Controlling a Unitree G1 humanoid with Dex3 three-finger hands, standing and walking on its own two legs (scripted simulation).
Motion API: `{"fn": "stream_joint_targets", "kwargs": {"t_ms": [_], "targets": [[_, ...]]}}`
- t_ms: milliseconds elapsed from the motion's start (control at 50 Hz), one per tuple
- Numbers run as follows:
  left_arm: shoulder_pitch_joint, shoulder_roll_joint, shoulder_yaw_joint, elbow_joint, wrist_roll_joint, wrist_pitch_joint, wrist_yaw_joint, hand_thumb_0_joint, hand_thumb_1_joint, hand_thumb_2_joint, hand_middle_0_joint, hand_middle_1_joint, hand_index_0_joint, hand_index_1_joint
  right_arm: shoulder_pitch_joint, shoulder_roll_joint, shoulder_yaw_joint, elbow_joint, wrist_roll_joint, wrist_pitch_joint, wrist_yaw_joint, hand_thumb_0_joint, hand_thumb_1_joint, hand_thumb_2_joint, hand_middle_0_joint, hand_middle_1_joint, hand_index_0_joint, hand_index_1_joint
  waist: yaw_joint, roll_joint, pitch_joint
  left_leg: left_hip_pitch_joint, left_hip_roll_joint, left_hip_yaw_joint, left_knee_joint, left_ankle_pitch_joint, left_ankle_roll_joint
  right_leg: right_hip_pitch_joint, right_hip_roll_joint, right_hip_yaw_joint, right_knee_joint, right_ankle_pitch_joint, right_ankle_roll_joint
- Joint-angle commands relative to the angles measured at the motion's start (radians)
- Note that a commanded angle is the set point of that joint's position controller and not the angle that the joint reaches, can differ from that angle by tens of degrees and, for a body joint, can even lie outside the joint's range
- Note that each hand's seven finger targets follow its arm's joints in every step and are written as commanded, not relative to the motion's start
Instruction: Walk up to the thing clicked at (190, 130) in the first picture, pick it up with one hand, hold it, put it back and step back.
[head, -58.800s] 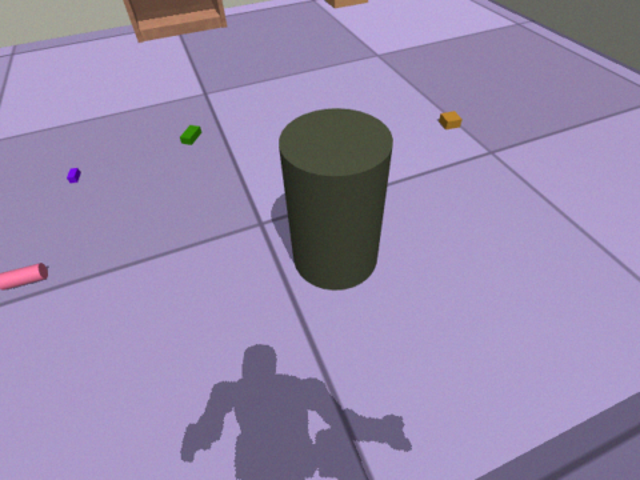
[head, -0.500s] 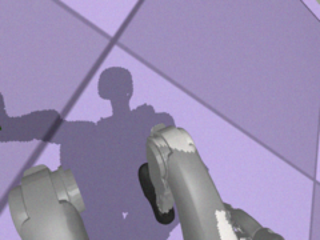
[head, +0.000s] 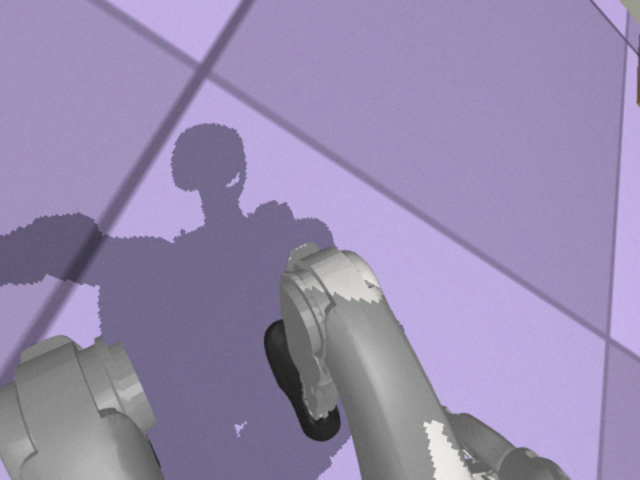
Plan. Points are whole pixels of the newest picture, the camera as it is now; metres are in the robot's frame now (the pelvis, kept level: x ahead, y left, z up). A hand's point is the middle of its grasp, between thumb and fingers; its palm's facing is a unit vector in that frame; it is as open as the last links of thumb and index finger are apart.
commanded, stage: rest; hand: left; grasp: from above
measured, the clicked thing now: out of the picture +0.44 +0.33 -0.27
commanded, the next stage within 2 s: open in 0.08 s
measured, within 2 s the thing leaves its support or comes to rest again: rests again in 1.54 s
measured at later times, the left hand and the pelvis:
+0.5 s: hand out of the picture +0.42 +0.33 -0.24, palm faces -0.43 -0.14 -0.89, open 9.9 cm; pelvis -0.01 +0.00 +0.00, yaw -1 degrees
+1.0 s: hand out of the picture +0.43 +0.33 -0.24, palm faces -0.44 -0.15 -0.89, open 12.6 cm; pelvis +0.00 +0.00 +0.00, yaw -1 degrees
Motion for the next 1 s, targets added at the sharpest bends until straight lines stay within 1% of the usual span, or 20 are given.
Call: {"fn": "stream_joint_targets", "kwargs": {"t_ms": [0, 60, 100, 120, 160, 180, 280, 300, 340, 400, 460, 480, 540, 560, 600, 700, 820, 880, 920, 980], "targets": [[-0.26, 0.224, 0.005, -0.102, -0.034, 0.008, 0.038, 0.0, 0.804, 0.488, -1.157, -0.383, -1.163, -0.378, 0.164, -0.341, -0.09, 0.009, 0.014, -0.017, -0.004, 0.0, -0.904, -0.903, 0.2, 0.301, 0.2, 0.301, -0.051, 0.475, -0.6, 0.463, 0.034, 0.126, -0.273, 0.21, 0.026, 0.335, 0.027, -0.158, -0.197, 0.249, -0.087], [-0.253, 0.238, 0.007, -0.094, -0.031, 0.007, 0.044, 0.0, 0.804, 0.475, -1.16, -0.364, -1.164, -0.36, 0.177, -0.355, -0.092, 0.007, 0.015, -0.012, -0.009, 0.0, -0.903, -0.903, 0.2, 0.301, 0.2, 0.301, -0.051, 0.489, -0.616, 0.479, 0.037, 0.114, -0.294, 0.228, 0.022, 0.342, 0.029, -0.162, -0.198, 0.256, -0.093], [-0.251, 0.215, -0.017, -0.085, -0.028, 0.009, 0.038, 0.0, 0.781, 0.475, -1.147, -0.368, -1.15, -0.366, 0.163, -0.351, -0.087, 0.001, 0.016, -0.015, -0.007, 0.0, -0.905, -0.904, 0.2, 0.301, 0.2, 0.301, -0.054, 0.49, -0.604, 0.481, 0.039, 0.112, -0.286, 0.229, 0.02, 0.338, 0.031, -0.162, -0.183, 0.263, -0.093], [-0.245, 0.227, -0.002, -0.085, -0.031, 0.007, 0.04, 0.0, 0.774, 0.463, -1.126, -0.383, -1.135, -0.374, 0.172, -0.353, -0.086, 0.001, 0.013, -0.014, -0.006, 0.0, -0.904, -0.903, 0.2, 0.301, 0.2, 0.301, -0.054, 0.487, -0.618, 0.49, 0.039, 0.109, -0.29, 0.247, 0.021, 0.347, 0.031, -0.168, -0.187, 0.275, -0.092], [-0.24, 0.23, -0.012, -0.074, -0.039, 0.007, 0.035, 0.0, 0.782, 0.46, -1.139, -0.376, -1.147, -0.369, 0.155, -0.345, -0.074, -0.003, 0.017, -0.016, -0.007, 0.0, -0.905, -0.904, 0.2, 0.301, 0.2, 0.301, -0.053, 0.481, -0.594, 0.47, 0.038, 0.117, -0.277, 0.229, 0.024, 0.346, 0.031, -0.163, -0.191, 0.265, -0.09], [-0.251, 0.239, -0.008, -0.091, -0.036, 0.006, 0.035, 0.0, 0.702, 0.488, -1.059, -0.379, -1.067, -0.383, 0.165, -0.356, -0.082, 0.001, 0.019, -0.014, -0.011, 0.0, -0.896, -0.901, 0.201, 0.301, 0.201, 0.301, -0.053, 0.495, -0.602, 0.481, 0.039, 0.118, -0.29, 0.236, 0.022, 0.35, 0.033, -0.161, -0.196, 0.268, -0.092], [-0.247, 0.237, -0.018, -0.085, -0.035, 0.006, 0.031, 0.0, 0.302, 0.418, -0.684, -0.414, -0.692, -0.407, 0.153, -0.356, -0.076, -0.015, 0.018, -0.013, -0.016, 0.0, -0.893, -0.9, 0.201, 0.301, 0.201, 0.301, -0.054, 0.498, -0.567, 0.464, 0.038, 0.116, -0.302, 0.185, 0.021, 0.332, 0.028, -0.164, -0.2, 0.226, -0.094], [-0.247, 0.235, -0.018, -0.095, -0.036, 0.006, 0.028, 0.0, 0.222, 0.432, -0.653, -0.426, -0.661, -0.418, 0.147, -0.354, -0.076, -0.012, 0.02, -0.015, -0.014, 0.0, -0.89, -0.899, 0.201, 0.301, 0.201, 0.301, -0.046, 0.502, -0.566, 0.482, 0.04, 0.107, -0.302, 0.195, 0.016, 0.313, 0.024, -0.168, -0.186, 0.228, -0.094], [-0.26, 0.241, -0.02, -0.105, -0.039, 0.001, 0.027, 0.0, 0.098, 0.484, -0.624, -0.45, -0.623, -0.453, 0.135, -0.348, -0.067, -0.015, 0.019, -0.018, -0.015, 0.0, -0.894, -0.901, 0.201, 0.301, 0.201, 0.301, -0.052, 0.495, -0.565, 0.478, 0.041, 0.104, -0.3, 0.187, 0.017, 0.32, 0.024, -0.169, -0.188, 0.224, -0.092], [-0.248, 0.246, -0.024, -0.11, -0.036, 0.001, 0.036, 0.0, 0.029, 0.534, -0.564, -0.504, -0.563, -0.506, 0.139, -0.358, -0.073, -0.017, 0.019, -0.013, -0.018, 0.0, -0.893, -0.901, 0.201, 0.301, 0.201, 0.301, -0.054, 0.504, -0.588, 0.484, 0.043, 0.105, -0.308, 0.194, 0.016, 0.344, 0.034, -0.164, -0.205, 0.235, -0.095], [-0.24, 0.217, -0.038, -0.098, -0.035, 0.004, 0.036, 0.0, -0.054, 0.601, -0.504, -0.552, -0.496, -0.56, 0.138, -0.353, -0.075, -0.016, 0.02, -0.017, -0.015, 0.0, -0.895, -0.901, 0.201, 0.301, 0.201, 0.301, -0.056, 0.5, -0.576, 0.493, 0.045, 0.102, -0.302, 0.211, 0.013, 0.33, 0.029, -0.167, -0.192, 0.254, -0.093], [-0.249, 0.227, -0.026, -0.104, -0.038, 0.004, 0.038, 0.0, -0.061, 0.609, -0.489, -0.575, -0.485, -0.58, 0.145, -0.354, -0.072, -0.01, 0.018, -0.015, -0.014, 0.0, -0.893, -0.901, 0.201, 0.301, 0.201, 0.301, -0.057, 0.511, -0.585, 0.505, 0.045, 0.091, -0.314, 0.221, 0.01, 0.325, 0.029, -0.173, -0.188, 0.255, -0.094], [-0.25, 0.219, -0.033, -0.101, -0.048, 0.005, 0.031, 0.0, -0.105, 0.647, -0.457, -0.605, -0.449, -0.613, 0.145, -0.351, -0.064, -0.016, 0.017, -0.022, -0.008, 0.0, -0.895, -0.902, 0.201, 0.301, 0.201, 0.301, -0.064, 0.518, -0.569, 0.51, 0.048, 0.088, -0.31, 0.223, 0.01, 0.32, 0.027, -0.176, -0.19, 0.258, -0.092], [-0.248, 0.204, -0.049, -0.096, -0.046, 0.011, 0.024, 0.0, -0.119, 0.655, -0.441, -0.621, -0.435, -0.627, 0.131, -0.356, -0.068, -0.02, 0.02, -0.027, -0.008, 0.0, -0.894, -0.901, 0.201, 0.301, 0.201, 0.301, -0.064, 0.517, -0.555, 0.508, 0.045, 0.092, -0.309, 0.207, 0.008, 0.307, 0.023, -0.171, -0.184, 0.248, -0.092], [-0.26, 0.236, -0.033, -0.103, -0.052, 0.01, 0.024, 0.0, -0.161, 0.694, -0.417, -0.643, -0.405, -0.656, 0.135, -0.352, -0.061, -0.016, 0.023, -0.026, -0.011, 0.0, -0.895, -0.902, 0.201, 0.301, 0.201, 0.301, -0.061, 0.515, -0.554, 0.493, 0.046, 0.092, -0.318, 0.188, 0.009, 0.324, 0.026, -0.169, -0.196, 0.234, -0.093], [-0.236, 0.247, -0.021, -0.119, -0.05, 0.007, 0.021, 0.0, -0.222, 0.743, -0.359, -0.695, -0.347, -0.708, 0.151, -0.356, -0.061, -0.015, 0.019, -0.019, -0.01, 0.0, -0.893, -0.902, 0.201, 0.301, 0.201, 0.301, -0.057, 0.531, -0.606, 0.527, 0.048, 0.091, -0.315, 0.251, 0.007, 0.359, 0.033, -0.169, -0.195, 0.284, -0.093], [-0.24, 0.244, -0.02, -0.124, -0.041, -0.001, 0.018, 0.0, -0.258, 0.77, -0.298, -0.769, -0.297, -0.77, 0.148, -0.349, -0.05, -0.023, 0.014, -0.015, -0.001, 0.0, -0.891, -0.901, 0.201, 0.301, 0.201, 0.301, -0.059, 0.562, -0.591, 0.548, 0.049, 0.076, -0.317, 0.28, 0.0, 0.33, 0.025, -0.181, -0.17, 0.298, -0.094], [-0.236, 0.246, -0.031, -0.116, -0.046, -0.001, 0.014, 0.0, -0.29, 0.797, -0.271, -0.794, -0.268, -0.796, 0.136, -0.344, -0.044, -0.023, 0.016, -0.014, -0.004, 0.0, -0.89, -0.9, 0.201, 0.301, 0.201, 0.301, -0.064, 0.539, -0.57, 0.512, 0.048, 0.095, -0.302, 0.247, 0.007, 0.355, 0.029, -0.171, -0.19, 0.283, -0.092], [-0.244, 0.261, -0.014, -0.128, -0.051, -0.004, 0.017, 0.0, -0.318, 0.82, -0.238, -0.828, -0.237, -0.828, 0.157, -0.365, -0.059, -0.015, 0.017, -0.015, -0.008, 0.0, -0.889, -0.9, 0.201, 0.301, 0.201, 0.301, -0.06, 0.553, -0.585, 0.528, 0.047, 0.09, -0.315, 0.262, 0.005, 0.344, 0.029, -0.174, -0.192, 0.284, -0.094], [-0.234, 0.251, -0.018, -0.113, -0.053, -0.007, 0.017, 0.0, -0.327, 0.836, -0.236, -0.831, -0.233, -0.834, 0.152, -0.349, -0.045, -0.019, 0.018, -0.014, -0.01, 0.0, -0.888, -0.9, 0.201, 0.301, 0.201, 0.301, -0.059, 0.528, -0.567, 0.507, 0.048, 0.084, -0.314, 0.24, 0.006, 0.335, 0.025, -0.179, -0.191, 0.268, -0.093]]}}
